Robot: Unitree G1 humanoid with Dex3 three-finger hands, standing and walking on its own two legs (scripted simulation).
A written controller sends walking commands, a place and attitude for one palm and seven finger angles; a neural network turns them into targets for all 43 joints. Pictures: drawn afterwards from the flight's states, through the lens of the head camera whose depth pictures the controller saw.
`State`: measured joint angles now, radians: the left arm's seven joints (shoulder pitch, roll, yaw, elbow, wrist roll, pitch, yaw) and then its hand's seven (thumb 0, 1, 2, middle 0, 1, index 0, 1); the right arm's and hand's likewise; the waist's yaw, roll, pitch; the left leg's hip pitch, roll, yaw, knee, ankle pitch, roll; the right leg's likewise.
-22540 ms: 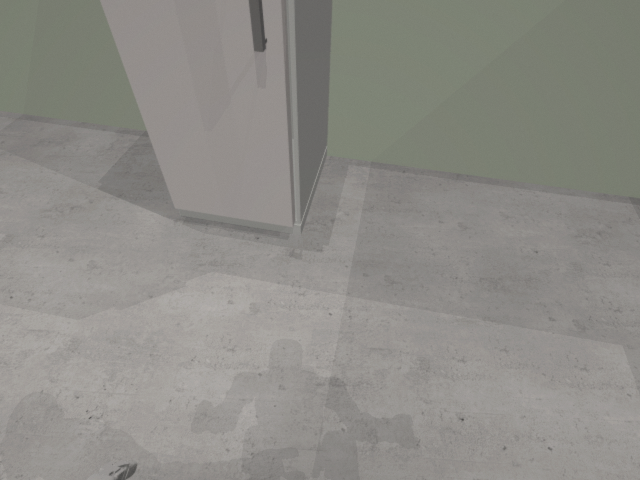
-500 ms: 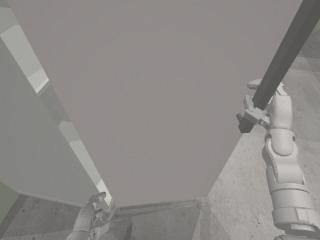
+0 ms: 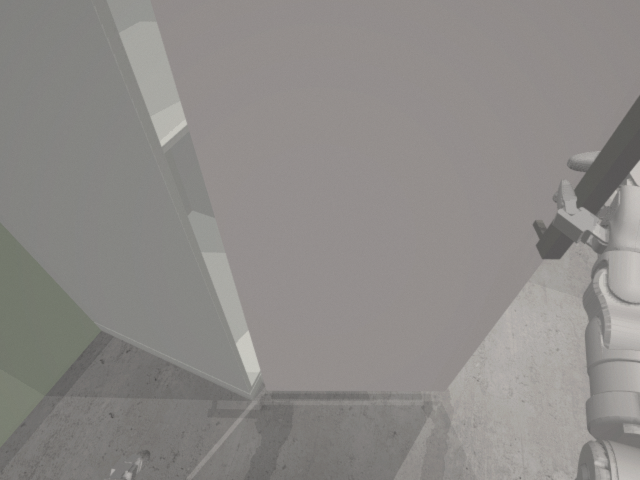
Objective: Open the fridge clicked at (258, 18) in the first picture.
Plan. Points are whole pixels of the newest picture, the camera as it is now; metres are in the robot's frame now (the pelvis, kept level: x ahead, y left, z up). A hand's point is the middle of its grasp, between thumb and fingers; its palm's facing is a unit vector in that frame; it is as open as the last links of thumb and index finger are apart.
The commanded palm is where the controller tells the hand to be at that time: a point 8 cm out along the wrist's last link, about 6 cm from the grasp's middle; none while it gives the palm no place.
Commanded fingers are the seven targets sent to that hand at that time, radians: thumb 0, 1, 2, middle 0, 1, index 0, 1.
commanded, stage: stop walking and hold the door back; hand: right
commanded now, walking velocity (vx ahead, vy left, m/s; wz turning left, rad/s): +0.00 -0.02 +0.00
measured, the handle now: out of the picture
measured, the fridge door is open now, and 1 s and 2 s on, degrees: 67 64 64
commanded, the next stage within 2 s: loosen the grip on the handle in 0.26 s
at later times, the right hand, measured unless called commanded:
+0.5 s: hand (577, 209) +0.43 -0.23 +0.15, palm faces +0.23 +0.95 -0.22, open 6.7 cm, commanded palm +0.38 -0.27 +0.15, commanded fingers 0.00 0.07 -0.43 0.45 1.40 0.45 1.40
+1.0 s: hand (570, 218) +0.44 -0.24 +0.12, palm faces +0.28 +0.93 -0.25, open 14.1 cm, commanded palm +0.39 -0.29 +0.14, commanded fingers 0.00 0.55 -0.20 0.25 1.15 0.25 1.15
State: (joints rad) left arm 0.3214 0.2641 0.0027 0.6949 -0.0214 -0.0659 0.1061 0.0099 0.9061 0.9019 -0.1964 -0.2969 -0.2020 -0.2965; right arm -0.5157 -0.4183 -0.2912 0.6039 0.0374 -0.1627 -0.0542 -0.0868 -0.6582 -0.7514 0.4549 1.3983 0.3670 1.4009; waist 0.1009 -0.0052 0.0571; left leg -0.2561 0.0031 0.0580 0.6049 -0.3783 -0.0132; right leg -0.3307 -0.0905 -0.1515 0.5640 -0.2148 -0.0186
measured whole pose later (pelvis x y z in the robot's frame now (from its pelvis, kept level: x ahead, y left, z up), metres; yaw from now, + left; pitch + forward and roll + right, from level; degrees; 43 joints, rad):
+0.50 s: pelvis +0.00 +0.00 +0.00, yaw +1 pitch +3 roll +0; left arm 0.24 0.21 -0.02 0.66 0.01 -0.11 0.03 0.01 0.90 0.90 -0.20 -0.30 -0.21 -0.30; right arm -0.64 -0.44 -0.29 0.72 -0.03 -0.13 0.04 -0.14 -0.47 -0.70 0.46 1.40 0.42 1.40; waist 0.03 0.03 0.00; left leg -0.31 0.00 0.05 0.55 -0.29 0.02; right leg -0.38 -0.03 -0.06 0.54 -0.21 -0.01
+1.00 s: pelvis +0.03 +0.02 -0.01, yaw +2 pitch +6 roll +0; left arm 0.34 0.27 0.04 0.72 -0.01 -0.01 0.03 0.01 0.90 0.90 -0.20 -0.30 -0.21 -0.30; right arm -0.43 -0.47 -0.40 0.57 0.03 -0.18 0.05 -0.01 0.53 -0.20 0.29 1.19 0.32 1.21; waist 0.06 -0.01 -0.03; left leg -0.38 -0.02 0.04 0.63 -0.36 0.03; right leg -0.45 -0.06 -0.07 0.64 -0.29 0.01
